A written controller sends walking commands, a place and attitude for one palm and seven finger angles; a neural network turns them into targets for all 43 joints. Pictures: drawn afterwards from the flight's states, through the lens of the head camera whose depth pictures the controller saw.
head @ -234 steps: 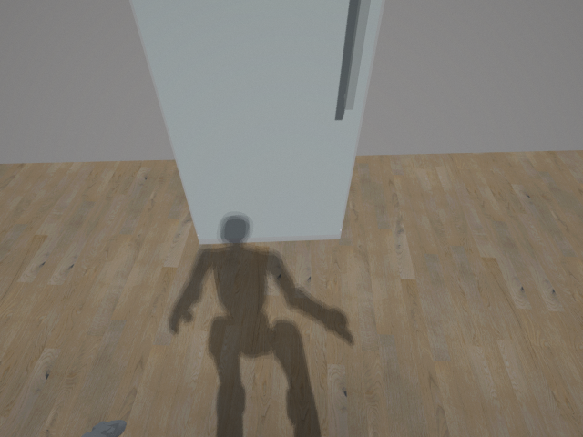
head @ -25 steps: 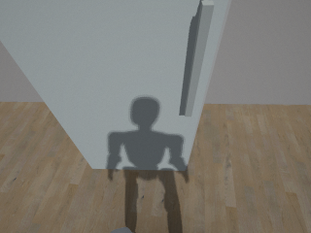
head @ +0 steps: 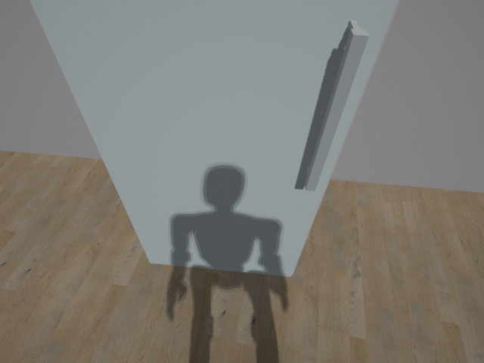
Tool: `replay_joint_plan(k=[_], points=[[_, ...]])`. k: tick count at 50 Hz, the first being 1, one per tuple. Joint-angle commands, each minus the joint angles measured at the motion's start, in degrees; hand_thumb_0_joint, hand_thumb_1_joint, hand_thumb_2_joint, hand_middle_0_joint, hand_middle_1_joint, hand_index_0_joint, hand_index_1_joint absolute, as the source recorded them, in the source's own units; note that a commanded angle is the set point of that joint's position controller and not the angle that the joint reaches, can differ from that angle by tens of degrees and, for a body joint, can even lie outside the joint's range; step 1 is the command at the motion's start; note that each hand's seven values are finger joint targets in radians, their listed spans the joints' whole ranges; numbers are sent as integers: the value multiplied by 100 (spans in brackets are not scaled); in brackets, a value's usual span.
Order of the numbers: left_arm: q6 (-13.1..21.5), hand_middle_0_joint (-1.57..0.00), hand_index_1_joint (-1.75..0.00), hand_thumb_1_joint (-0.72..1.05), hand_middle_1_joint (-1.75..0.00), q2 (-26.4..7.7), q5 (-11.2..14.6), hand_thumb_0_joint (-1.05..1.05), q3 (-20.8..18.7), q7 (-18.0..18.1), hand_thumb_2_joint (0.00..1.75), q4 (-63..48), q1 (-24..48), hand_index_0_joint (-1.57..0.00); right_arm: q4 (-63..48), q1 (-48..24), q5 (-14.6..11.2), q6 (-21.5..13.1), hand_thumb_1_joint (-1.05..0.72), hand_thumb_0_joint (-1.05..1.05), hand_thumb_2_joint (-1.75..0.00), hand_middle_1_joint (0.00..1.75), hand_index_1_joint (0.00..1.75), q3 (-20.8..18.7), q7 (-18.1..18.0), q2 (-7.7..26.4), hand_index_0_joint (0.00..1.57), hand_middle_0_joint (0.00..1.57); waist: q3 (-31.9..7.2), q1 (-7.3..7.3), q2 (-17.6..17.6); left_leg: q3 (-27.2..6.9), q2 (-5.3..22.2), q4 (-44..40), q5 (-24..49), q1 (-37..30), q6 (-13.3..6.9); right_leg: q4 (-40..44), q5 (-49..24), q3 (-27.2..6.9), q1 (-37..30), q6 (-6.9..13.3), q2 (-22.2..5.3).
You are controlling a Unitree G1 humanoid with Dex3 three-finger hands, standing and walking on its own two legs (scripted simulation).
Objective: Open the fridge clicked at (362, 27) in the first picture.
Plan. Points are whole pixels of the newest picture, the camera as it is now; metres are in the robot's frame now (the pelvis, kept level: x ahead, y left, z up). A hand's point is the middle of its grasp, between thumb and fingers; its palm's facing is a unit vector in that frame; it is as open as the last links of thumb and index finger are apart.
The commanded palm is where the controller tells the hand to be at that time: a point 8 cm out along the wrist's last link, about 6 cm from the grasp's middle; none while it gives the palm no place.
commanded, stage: come to a stop and stand still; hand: right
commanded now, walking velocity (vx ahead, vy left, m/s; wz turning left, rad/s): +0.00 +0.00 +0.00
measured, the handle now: (327, 121) +0.54 -0.11 +0.13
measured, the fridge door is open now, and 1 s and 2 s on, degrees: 0 0 0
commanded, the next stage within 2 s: look again from close up in 1.14 s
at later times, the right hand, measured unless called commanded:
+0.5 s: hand out of the picture -0.02 -0.13 -0.18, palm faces +0.05 +0.99 -0.16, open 7.3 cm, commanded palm none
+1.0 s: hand out of the picture +0.04 -0.21 -0.17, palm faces +0.01 +0.97 -0.24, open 7.3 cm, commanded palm none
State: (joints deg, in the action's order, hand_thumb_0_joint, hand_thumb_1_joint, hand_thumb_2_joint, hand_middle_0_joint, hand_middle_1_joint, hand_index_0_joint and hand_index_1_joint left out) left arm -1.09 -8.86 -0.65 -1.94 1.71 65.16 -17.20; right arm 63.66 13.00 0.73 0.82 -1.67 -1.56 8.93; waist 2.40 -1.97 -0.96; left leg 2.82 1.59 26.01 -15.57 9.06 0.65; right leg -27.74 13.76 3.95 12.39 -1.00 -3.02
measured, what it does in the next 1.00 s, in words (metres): stands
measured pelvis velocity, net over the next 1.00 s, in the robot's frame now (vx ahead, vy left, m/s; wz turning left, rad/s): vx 0.02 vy -0.01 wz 0.00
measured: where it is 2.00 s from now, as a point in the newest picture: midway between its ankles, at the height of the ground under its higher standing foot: outside the picture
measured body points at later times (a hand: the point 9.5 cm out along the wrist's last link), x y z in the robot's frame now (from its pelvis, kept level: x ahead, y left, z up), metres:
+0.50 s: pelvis +0.00 +0.02 +0.00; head +0.02 +0.02 +0.45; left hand -0.01 +0.23 -0.16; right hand -0.03 -0.18 -0.16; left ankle -0.02 +0.12 -0.74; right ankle +0.01 -0.12 -0.74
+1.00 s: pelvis +0.02 -0.01 +0.00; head +0.03 -0.01 +0.45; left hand +0.03 +0.21 -0.16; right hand +0.04 -0.26 -0.15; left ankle -0.02 +0.12 -0.74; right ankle +0.01 -0.12 -0.74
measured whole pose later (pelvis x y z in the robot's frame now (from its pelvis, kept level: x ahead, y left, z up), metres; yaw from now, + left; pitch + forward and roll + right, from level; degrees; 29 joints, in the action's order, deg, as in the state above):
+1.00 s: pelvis +0.02 -0.01 +0.00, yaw +0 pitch -1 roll +0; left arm 1.2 -10.0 -0.9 0.8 1.1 61.8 -15.3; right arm 61.3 14.7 0.8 -0.6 0.0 -2.0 11.2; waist 1.5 -0.3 -0.2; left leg 2.4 3.3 28.2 -17.9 9.6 1.8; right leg -28.3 16.1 3.6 11.6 1.0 -0.2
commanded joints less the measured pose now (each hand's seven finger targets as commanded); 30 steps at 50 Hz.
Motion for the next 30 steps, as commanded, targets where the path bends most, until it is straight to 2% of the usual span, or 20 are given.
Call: replay_joint_plan(k=[1, 4, 7, 10, 16, 21, 22, 23, 24, 25, 26, 27, 29, 30], points=[[35, -20, -30, 90, -30, -237, -50, 0, 9, -12, 90, -153, -191, -20, -85, 210, -5, -136, -90, 0, -90, 30, 30, -19, -38, 658, 20, 20, 456, 61, 1159, -930, 939, -1340, -131, 842, -472, 198, 46, -146, -81, -8, -170], [49, -20, -30, 90, -30, -239, -46, 0, 39, -9, 90, 48, -448, -20, -104, 252, -44, -111, -90, 0, -90, 30, 30, -12, -39, 556, 20, 20, 534, 64, 589, -732, 648, -1229, -574, 900, -342, 417, -277, -202, -182, 2, -226], [76, -20, -30, 90, -30, -231, -42, 0, 57, 2, 90, 81, -465, -20, -75, 391, -53, -114, -90, 0, -90, 30, 30, -16, -41, 537, 20, 20, 496, 120, 230, -641, 540, -1095, -294, 657, -286, 554, -414, -245, -75, -3, -264], [101, -20, -30, 90, -30, -239, -31, 0, 61, 25, 90, 71, -445, -20, -47, 514, -60, -134, -90, 0, -90, 30, 30, -6, -42, 479, 20, 20, 379, 149, 133, -602, 507, -1026, 30, 531, -265, 603, -553, -275, -142, 2, -300], [103, -20, -30, 90, -30, -236, -12, 0, 61, 36, 90, 76, -447, -20, -4, 642, -45, -155, -90, 0, -90, 30, 30, 6, -56, 425, 20, 20, 337, 149, 218, -569, 476, -1011, 217, 496, -248, 585, -604, -264, -225, 1, -322], [130, -20, -30, 90, -30, -235, -5, 0, 57, 53, 90, 53, -393, -20, 41, 780, -33, -177, -90, 0, -90, 30, 30, 16, -64, 356, 20, 20, 225, 162, 115, -526, 459, -935, 548, 425, -234, 587, -778, -284, -337, 17, -345], [257, -20, -30, 90, -30, -401, 29, 0, 72, -17, 90, -387, 323, -20, 176, 1208, 63, -350, -90, 0, -90, 30, 30, 37, -290, 500, 20, 20, 336, 428, 313, -1021, 888, -744, 3506, 309, -1, -763, -487, -106, 400, -102, -293], [185, -20, -30, 90, -30, -83, 18, 0, 88, -56, 90, -614, -22, -20, -122, 998, 54, -421, -90, 0, -90, 30, 30, 12, -234, 763, 20, 20, -110, 77, 372, -1091, 1184, -731, 2876, 84, -315, -871, 706, -269, 489, 30, -84], [176, -20, -30, 90, -30, -120, 15, 0, 64, -72, 90, -595, -211, -20, -240, 760, 74, -414, -90, 0, -90, 30, 30, 18, -202, 713, 20, 20, -276, -2, 396, -909, 1071, -763, 1563, 339, -561, -829, 718, -202, 322, 39, -86], [183, -20, -30, 90, -30, -115, 5, 0, 73, -85, 90, -571, -382, -20, -336, 637, 55, -416, -90, 0, -90, 30, 30, 31, -184, 648, 20, 20, -319, -91, 420, -833, 889, -683, 961, 465, -623, -550, 311, -197, 110, 33, -22], [226, -20, -30, 90, -30, -100, -26, 0, 94, -96, 90, -548, -470, -20, -345, 575, 35, -437, -90, 0, -90, 30, 30, 29, -165, 572, 20, 20, -248, -82, 63, -652, 746, -498, 852, 640, -580, -270, -91, -234, -134, 71, -57], [266, -20, -30, 90, -30, -217, -32, 0, 105, -87, 90, -567, -551, -20, -358, 611, 13, -415, -90, 0, -90, 30, 30, 42, -152, 486, 20, 20, -140, -60, -49, -550, 541, -327, 501, 726, -475, -62, -411, -409, -76, 137, -190], [287, -20, -30, 90, -30, -353, -22, 0, 109, -55, 90, -637, -348, -20, -355, 713, 23, -304, -90, 0, -90, 30, 30, 72, -128, 383, 20, 20, 184, 104, -392, -429, 305, -189, -21, 643, -347, 259, -411, -655, 350, 244, -318], [292, -20, -30, 90, -30, -398, -20, 0, 112, -41, 90, -684, -289, -20, -347, 786, 25, -278, -90, 0, -90, 30, 30, 83, -114, 372, 20, 20, 224, 151, -408, -392, 265, -147, -4, 556, -322, 354, -393, -715, 432, 283, -333]])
